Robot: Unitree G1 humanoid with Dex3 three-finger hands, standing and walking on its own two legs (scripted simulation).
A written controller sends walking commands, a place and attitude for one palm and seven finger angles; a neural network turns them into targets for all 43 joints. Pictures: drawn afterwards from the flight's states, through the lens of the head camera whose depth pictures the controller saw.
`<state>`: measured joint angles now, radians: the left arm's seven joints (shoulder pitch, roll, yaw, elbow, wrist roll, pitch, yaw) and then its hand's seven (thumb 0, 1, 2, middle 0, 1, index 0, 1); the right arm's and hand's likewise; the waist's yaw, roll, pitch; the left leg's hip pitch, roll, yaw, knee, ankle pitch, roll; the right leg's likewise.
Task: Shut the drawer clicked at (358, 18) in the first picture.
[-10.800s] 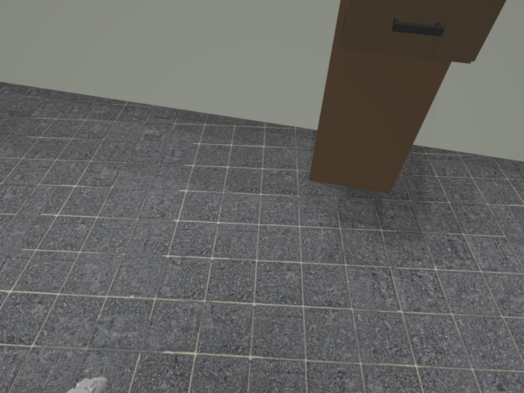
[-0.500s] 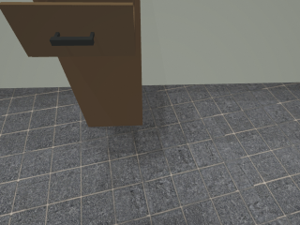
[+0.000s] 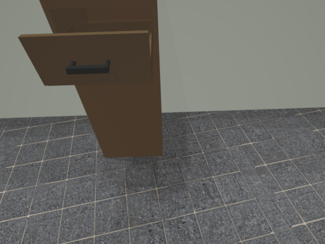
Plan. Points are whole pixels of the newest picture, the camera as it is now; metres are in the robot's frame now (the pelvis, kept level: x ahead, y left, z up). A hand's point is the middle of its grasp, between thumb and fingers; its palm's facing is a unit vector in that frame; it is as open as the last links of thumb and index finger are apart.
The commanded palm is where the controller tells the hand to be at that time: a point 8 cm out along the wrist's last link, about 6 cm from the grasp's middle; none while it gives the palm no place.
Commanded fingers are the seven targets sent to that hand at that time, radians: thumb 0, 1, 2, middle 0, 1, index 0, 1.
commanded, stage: take the last steps up to it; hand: left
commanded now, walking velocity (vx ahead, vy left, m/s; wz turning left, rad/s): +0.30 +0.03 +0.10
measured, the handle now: (89, 66) +0.59 +0.26 +0.16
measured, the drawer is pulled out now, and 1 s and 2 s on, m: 0.25 0.25 0.25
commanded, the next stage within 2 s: come to a stop and stand still in 0.58 s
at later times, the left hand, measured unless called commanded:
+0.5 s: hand out of the picture +0.04 +0.20 -0.18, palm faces +0.15 -0.98 -0.12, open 7.4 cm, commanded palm none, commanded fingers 0.00 0.90 0.90 -0.20 -0.30 -0.20 -0.30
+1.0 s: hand (104, 184) +0.35 +0.23 -0.16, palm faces +0.03 -0.97 -0.24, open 7.3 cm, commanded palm none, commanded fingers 0.00 0.90 0.90 -0.20 -0.30 -0.20 -0.30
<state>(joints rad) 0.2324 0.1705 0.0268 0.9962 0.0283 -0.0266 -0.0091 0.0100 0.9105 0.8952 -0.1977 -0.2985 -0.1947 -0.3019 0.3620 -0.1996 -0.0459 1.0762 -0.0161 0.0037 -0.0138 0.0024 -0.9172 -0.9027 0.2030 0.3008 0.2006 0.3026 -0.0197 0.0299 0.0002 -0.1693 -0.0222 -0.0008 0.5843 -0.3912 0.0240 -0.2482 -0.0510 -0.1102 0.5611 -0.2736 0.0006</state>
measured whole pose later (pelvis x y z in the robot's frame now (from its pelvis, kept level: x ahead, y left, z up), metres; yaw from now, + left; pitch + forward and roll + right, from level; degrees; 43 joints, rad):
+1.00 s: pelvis +0.26 +0.05 +0.00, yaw +2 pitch -1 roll +1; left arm 0.14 0.13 0.02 0.99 0.02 -0.01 0.04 0.00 0.92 0.89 -0.20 -0.30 -0.20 -0.30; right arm 0.25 -0.14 -0.06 1.08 0.00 0.04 -0.03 0.01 -0.91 -0.90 0.20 0.30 0.20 0.30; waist -0.03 0.04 0.10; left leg -0.32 0.00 0.07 0.89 -0.55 -0.02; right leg -0.37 -0.07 -0.10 0.59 -0.21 -0.02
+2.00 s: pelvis +0.18 +0.14 +0.01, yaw +2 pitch -2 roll +1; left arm 0.34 0.13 0.00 1.04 0.02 0.01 0.03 0.01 0.91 0.90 -0.20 -0.30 -0.20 -0.30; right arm 0.32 -0.16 -0.02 1.04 -0.02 0.01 -0.01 0.01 -0.91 -0.90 0.20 0.30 0.20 0.30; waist -0.01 0.01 0.01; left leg -0.20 -0.07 0.12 0.45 -0.22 0.09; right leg -0.30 -0.02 0.06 0.48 -0.16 0.00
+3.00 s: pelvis +0.26 +0.09 +0.01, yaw +0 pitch +0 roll +1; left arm 0.27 0.16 0.04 1.02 0.02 0.05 0.01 0.01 0.92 0.90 -0.20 -0.30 -0.19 -0.30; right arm 0.27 -0.16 -0.03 1.09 -0.04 0.00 -0.06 0.01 -0.91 -0.90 0.20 0.30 0.20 0.30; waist -0.02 0.01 0.06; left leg -0.12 0.02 0.10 0.46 -0.34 0.01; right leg -0.34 -0.01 -0.02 0.72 -0.41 -0.02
